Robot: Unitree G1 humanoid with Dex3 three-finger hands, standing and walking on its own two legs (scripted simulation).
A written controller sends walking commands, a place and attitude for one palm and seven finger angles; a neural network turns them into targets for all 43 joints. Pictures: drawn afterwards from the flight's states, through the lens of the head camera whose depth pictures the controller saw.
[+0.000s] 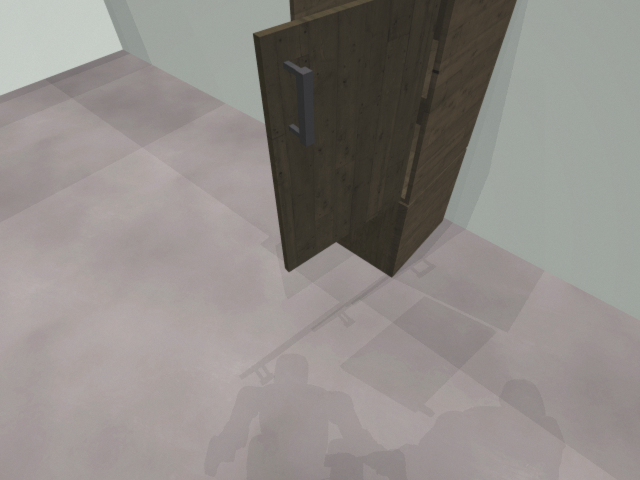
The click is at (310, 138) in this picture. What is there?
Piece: cupboard door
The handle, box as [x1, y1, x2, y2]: [283, 61, 314, 146]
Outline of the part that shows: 283,62 284,68 296,76 299,127 298,128 295,125 291,124 289,125 289,130 300,138 301,143 307,146 314,142 312,71 306,67 300,68 289,61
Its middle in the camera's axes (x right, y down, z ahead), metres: -0.04 -0.23 +0.66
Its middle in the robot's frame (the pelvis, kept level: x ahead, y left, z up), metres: +0.66 +0.08 +0.12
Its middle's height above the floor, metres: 0.91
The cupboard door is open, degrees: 80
